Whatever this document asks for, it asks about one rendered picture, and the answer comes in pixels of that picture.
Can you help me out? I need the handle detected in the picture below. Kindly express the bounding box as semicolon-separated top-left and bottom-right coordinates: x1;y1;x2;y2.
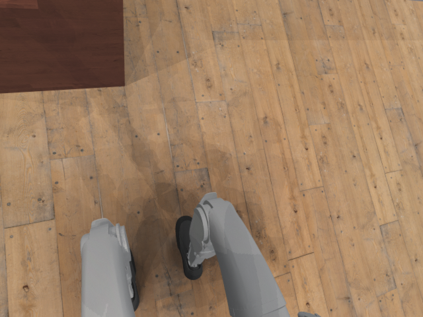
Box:
0;0;42;18

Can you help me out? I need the robot right shin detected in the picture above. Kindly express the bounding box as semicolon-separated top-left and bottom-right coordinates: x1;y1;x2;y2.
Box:
186;192;234;267

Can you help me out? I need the cabinet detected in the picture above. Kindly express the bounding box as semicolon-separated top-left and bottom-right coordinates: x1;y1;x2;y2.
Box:
0;0;125;94

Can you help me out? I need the left robot foot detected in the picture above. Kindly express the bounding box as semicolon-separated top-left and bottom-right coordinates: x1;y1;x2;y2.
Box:
130;250;139;311

